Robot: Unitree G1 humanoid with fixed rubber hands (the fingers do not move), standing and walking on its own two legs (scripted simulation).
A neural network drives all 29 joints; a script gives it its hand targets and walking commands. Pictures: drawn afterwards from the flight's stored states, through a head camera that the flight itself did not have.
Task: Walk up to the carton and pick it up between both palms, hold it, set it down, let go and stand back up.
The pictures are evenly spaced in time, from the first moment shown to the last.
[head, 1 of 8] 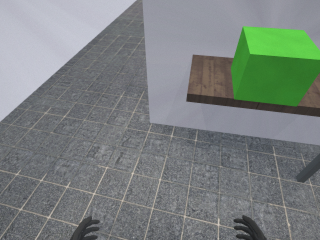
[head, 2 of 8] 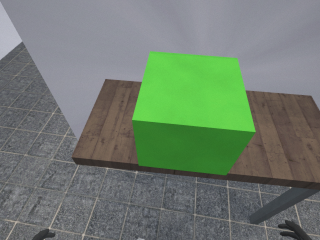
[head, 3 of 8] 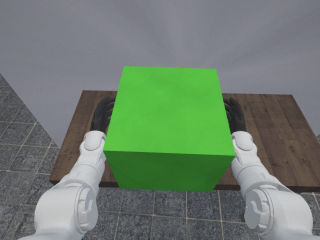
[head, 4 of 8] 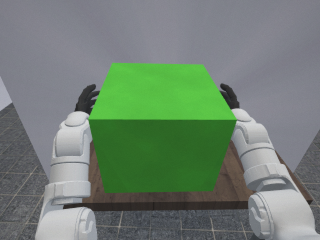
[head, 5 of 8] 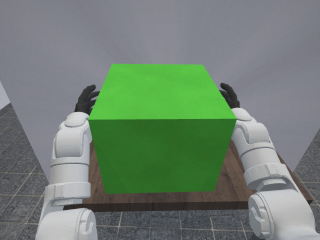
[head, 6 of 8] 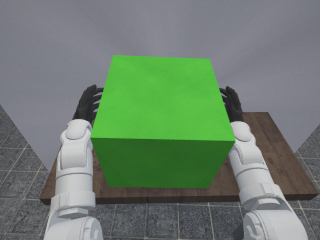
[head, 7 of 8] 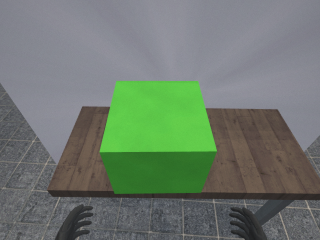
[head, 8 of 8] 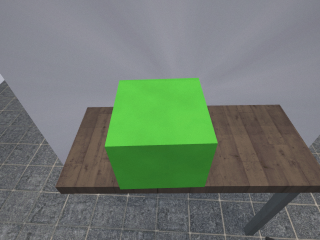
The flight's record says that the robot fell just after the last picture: no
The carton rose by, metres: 0.23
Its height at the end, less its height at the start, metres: +0.00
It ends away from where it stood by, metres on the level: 0.01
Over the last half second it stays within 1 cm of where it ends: yes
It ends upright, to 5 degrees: yes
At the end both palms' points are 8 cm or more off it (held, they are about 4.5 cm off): yes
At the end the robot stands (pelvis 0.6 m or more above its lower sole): yes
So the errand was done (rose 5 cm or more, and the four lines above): yes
